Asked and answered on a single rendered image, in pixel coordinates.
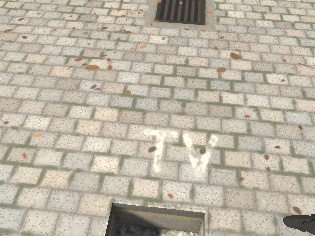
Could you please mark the right robot hand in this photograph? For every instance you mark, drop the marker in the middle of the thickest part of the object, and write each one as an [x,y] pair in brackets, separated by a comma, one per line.
[301,222]

